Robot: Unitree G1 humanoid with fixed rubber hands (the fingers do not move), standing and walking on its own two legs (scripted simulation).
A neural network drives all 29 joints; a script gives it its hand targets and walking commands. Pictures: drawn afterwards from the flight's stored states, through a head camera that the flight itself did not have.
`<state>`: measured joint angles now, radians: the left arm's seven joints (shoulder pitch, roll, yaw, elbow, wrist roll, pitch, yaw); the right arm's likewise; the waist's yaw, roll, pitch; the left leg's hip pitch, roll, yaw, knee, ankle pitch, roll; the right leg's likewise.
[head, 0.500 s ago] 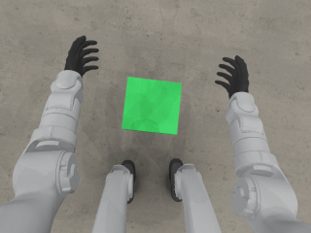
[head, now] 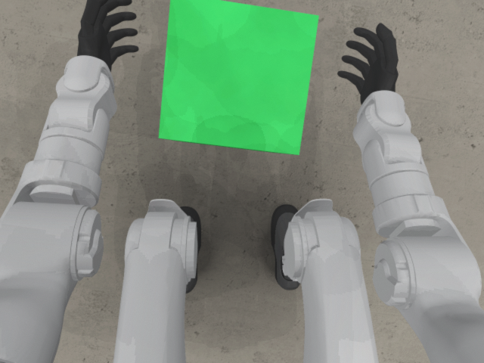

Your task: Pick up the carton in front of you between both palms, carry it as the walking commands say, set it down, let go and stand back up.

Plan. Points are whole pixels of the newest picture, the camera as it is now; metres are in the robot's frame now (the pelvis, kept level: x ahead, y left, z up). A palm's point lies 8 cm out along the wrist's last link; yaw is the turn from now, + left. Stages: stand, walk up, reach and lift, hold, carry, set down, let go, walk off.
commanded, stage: reach and lift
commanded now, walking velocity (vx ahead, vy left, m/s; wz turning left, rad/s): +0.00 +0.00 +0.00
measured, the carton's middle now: (234, 93) +0.50 +0.02 -0.30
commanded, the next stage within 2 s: none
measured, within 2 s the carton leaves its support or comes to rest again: leaves its support in 1.02 s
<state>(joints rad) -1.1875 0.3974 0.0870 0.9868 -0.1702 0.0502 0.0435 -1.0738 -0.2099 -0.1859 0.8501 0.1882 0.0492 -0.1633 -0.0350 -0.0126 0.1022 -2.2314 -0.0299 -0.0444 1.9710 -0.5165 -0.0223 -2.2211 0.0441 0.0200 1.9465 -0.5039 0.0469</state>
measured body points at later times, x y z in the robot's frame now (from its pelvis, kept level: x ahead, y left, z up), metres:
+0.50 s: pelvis +0.00 +0.00 -0.06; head +0.36 +0.02 +0.21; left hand +0.53 +0.19 -0.24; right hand +0.52 -0.18 -0.24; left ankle +0.11 +0.12 -0.39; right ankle +0.12 -0.13 -0.39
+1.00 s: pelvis -0.01 +0.00 -0.06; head +0.35 +0.02 +0.21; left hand +0.54 +0.16 -0.24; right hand +0.53 -0.15 -0.23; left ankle +0.11 +0.12 -0.39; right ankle +0.12 -0.13 -0.39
